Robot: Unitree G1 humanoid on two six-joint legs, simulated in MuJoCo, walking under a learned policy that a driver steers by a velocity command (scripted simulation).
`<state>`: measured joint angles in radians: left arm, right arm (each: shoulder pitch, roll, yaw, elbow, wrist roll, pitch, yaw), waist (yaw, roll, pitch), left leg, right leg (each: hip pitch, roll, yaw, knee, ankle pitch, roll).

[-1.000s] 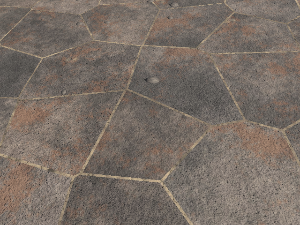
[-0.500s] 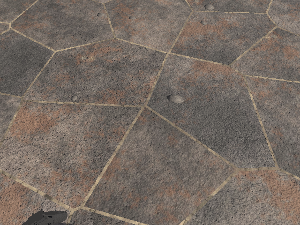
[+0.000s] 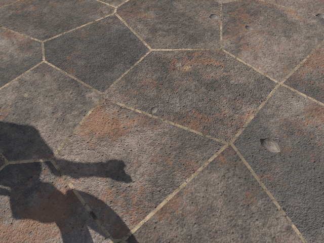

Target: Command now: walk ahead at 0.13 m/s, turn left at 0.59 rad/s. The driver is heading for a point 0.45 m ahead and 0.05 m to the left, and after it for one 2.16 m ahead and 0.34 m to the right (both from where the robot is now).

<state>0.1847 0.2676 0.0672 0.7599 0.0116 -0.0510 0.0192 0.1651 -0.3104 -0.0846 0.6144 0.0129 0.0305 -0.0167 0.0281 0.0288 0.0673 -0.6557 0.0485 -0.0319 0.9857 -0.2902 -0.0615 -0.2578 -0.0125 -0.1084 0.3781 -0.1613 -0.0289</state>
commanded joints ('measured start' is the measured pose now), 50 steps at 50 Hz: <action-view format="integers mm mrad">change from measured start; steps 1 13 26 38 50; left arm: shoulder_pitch -93 -80 -83 -108 -53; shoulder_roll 167 145 101 97 79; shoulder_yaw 41 33 21 11 -4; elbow -72 -83 -89 -108 -59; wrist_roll -13 -16 -16 -7 14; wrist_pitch -1 24 41 21 13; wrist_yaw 10 -1 -7 -2 -25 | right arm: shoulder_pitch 39 66 -13 47 23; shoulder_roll -33 -166 -141 -58 -21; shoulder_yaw -6 -50 -40 -26 5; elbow -58 -102 -107 -35 10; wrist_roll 0 -17 -16 -12 -39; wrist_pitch -2 -33 0 8 -11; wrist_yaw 16 15 -12 -19 2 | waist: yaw -33 -62 -46 -53 -8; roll -141 77 138 -147 45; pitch -174 -251 -215 -102 -119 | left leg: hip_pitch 151 645 420 158 426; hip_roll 19 235 117 -107 32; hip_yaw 14 -359 -398 -128 -120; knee -119 -586 -613 69 -582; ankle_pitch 111 630 235 -190 82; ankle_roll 15 362 289 -24 112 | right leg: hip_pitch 68 -455 -159 62 55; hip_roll -269 -33 28 -221 -23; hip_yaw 90 173 175 348 134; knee -92 858 376 -31 98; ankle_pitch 448 -390 -214 305 -33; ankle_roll -186 83 88 -180 63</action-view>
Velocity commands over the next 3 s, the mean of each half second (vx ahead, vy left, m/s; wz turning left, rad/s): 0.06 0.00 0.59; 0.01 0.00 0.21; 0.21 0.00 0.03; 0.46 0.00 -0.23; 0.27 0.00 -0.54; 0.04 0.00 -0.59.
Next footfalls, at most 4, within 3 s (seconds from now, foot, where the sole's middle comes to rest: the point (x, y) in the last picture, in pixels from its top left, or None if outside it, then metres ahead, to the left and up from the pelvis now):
0.18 left None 0.13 0.15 -0.78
0.62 right None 0.15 -0.08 -0.78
0.92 left None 0.01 0.16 -0.78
1.82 left None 0.37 0.30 -0.78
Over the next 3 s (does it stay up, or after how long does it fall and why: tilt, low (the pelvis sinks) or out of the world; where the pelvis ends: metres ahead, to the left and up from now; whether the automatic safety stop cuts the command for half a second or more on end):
stays up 0.58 0.23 0.00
